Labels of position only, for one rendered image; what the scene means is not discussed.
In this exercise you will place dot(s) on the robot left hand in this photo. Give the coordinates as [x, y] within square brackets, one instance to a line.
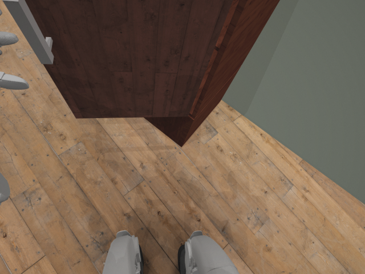
[6, 80]

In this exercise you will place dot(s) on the cupboard door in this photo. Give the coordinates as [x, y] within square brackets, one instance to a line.
[130, 58]

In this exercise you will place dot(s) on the right robot thigh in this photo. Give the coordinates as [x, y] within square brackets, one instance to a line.
[207, 256]

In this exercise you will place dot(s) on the right robot shin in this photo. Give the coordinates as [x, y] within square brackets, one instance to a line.
[188, 269]

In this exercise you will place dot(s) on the handle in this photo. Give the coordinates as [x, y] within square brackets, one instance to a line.
[28, 26]

